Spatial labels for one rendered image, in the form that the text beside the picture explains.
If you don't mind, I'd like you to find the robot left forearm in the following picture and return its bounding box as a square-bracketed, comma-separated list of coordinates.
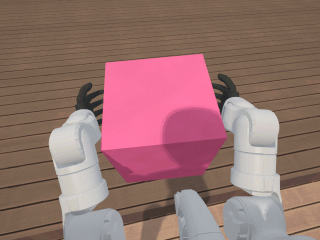
[49, 109, 109, 240]

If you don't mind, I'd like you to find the robot right thigh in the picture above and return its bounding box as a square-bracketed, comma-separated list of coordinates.
[174, 189, 225, 240]

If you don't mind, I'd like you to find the left robot hand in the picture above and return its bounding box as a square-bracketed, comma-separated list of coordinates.
[75, 82, 104, 126]

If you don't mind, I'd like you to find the carton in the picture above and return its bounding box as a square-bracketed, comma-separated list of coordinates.
[100, 54, 228, 183]

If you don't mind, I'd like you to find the robot left upper arm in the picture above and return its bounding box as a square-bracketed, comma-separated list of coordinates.
[65, 208, 126, 240]

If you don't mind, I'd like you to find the robot right forearm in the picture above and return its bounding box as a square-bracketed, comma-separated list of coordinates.
[221, 97, 287, 230]

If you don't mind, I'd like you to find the right robot hand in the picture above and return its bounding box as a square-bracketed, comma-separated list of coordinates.
[211, 73, 239, 115]

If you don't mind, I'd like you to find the robot right shin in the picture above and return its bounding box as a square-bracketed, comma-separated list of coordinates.
[178, 216, 189, 240]

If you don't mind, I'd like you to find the robot right upper arm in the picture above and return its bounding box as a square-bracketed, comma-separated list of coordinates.
[223, 196, 317, 240]

